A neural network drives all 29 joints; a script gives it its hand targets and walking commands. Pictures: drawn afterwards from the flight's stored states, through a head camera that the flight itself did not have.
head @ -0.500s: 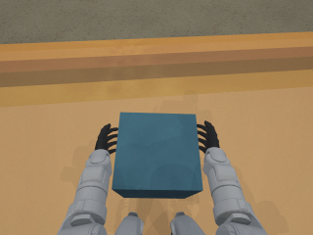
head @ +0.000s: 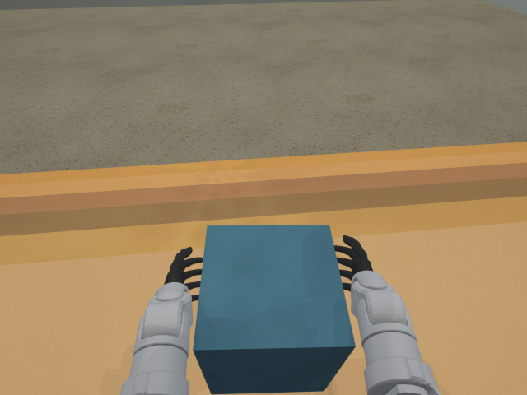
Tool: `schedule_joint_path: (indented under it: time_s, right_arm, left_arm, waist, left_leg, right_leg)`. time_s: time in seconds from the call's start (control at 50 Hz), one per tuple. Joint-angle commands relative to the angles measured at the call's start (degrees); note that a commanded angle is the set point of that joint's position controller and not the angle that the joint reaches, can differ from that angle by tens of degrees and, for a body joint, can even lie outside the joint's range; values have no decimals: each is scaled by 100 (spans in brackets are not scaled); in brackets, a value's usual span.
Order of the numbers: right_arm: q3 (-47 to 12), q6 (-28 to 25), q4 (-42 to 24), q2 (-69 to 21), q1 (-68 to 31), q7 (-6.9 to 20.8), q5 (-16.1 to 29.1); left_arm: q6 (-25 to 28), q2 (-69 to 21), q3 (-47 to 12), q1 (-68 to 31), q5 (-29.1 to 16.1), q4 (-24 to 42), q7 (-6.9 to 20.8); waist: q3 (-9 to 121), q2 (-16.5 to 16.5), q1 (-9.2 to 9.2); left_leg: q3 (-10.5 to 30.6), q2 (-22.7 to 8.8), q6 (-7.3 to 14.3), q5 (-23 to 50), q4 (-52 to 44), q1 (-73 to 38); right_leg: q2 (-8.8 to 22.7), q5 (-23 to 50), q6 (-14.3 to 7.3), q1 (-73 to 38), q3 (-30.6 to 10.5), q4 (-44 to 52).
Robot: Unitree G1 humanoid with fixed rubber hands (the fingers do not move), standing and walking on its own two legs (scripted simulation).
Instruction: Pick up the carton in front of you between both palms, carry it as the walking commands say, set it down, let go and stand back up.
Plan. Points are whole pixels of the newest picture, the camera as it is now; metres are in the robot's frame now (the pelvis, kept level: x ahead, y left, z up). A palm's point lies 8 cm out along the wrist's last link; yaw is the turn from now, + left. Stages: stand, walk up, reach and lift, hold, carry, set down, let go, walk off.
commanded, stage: reach and lift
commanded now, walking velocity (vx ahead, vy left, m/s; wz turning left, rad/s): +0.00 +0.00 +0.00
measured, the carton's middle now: (268, 312) +0.28 +0.00 -0.06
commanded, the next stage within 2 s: hold in 0.90 s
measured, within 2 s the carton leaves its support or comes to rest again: neither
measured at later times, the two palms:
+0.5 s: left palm (174, 288) +0.28 +0.15 +0.03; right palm (360, 275) +0.29 -0.15 +0.04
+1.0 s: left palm (172, 284) +0.28 +0.15 +0.04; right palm (363, 269) +0.29 -0.15 +0.05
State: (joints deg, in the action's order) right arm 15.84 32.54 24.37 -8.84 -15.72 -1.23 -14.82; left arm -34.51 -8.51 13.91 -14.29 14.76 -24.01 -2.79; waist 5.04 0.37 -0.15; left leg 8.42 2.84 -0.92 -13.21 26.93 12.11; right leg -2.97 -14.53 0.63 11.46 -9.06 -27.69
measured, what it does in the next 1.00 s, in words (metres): stands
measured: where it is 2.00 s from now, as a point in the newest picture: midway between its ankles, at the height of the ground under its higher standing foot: outside the picture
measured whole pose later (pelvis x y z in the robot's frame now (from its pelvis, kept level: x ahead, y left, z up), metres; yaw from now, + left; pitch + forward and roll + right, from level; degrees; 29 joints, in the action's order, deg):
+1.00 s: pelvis +0.00 +0.00 +0.01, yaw +0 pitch -5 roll +0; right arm 12.3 39.8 15.1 -8.5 -14.3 -0.8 -14.7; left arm -42.2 -8.1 10.5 -12.5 14.4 -14.6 -2.4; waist 1.6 0.3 -0.3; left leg 7.9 2.3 -0.6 -11.0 21.0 5.0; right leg -2.2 -12.1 0.7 4.2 -8.4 -21.4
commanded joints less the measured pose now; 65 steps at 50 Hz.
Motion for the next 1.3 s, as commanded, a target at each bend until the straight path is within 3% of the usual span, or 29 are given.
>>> schedule_joint_path:
  time_s: [0.0,0.2,0.36,0.66,0.86,0.98,1.1,1.28]
  right_arm:
    - [-2934,117,464,-5719,-2683,1572,1083]
    - [-3090,67,304,-5999,-3407,1628,1197]
    - [-3034,169,254,-5846,-3229,1640,1156]
    - [-3287,366,-354,-5677,-2620,1625,1303]
    - [-3348,503,-559,-5641,-2484,1611,1355]
    - [-3777,739,-1166,-5674,-2379,1531,1619]
    - [-3324,948,-783,-5460,-2361,1554,1378]
    - [-3341,852,-700,-5654,-2976,1653,1419]
  left_arm:
    - [159,-5435,-2921,-3455,-1259,172,1677]
    - [214,-5733,-3097,-4239,-1405,328,1792]
    - [100,-5675,-3032,-4010,-1347,348,1751]
    - [-122,-5558,-3351,-3404,-1521,1025,1654]
    - [-259,-5496,-3402,-3301,-1588,1246,1656]
    - [-466,-5412,-3821,-3254,-1843,1857,1629]
    - [-688,-5178,-3364,-3214,-1565,1494,1658]
    - [-605,-5411,-3410,-3853,-1629,1421,1739]
  waist:
    - [562,39,36]
    - [1242,-1,-21]
    - [1210,-50,-14]
    - [1243,-66,-8]
    - [1125,-26,-3]
    - [1369,14,-28]
    - [497,-6,0]
    - [852,-29,-13]
  left_leg:
    - [-454,223,64,202,-448,-359]
    - [-496,222,63,255,-324,-564]
    - [-497,223,27,566,-469,-724]
    - [-437,256,-33,1426,-625,-1132]
    - [-434,281,-36,1480,-699,-1189]
    - [-397,290,-35,1855,-771,-1423]
    - [-481,274,-12,823,-951,-1141]
    - [-481,237,9,618,-845,-1172]
  right_leg:
    - [-152,376,7,10,431,560]
    - [-152,397,10,-197,474,466]
    - [-196,702,25,-348,517,563]
    - [-270,1535,61,-702,491,701]
    - [-269,1620,78,-810,471,781]
    - [-247,2144,121,-1144,419,859]
    - [-217,1052,66,-799,465,1050]
    - [-215,778,24,-729,495,946]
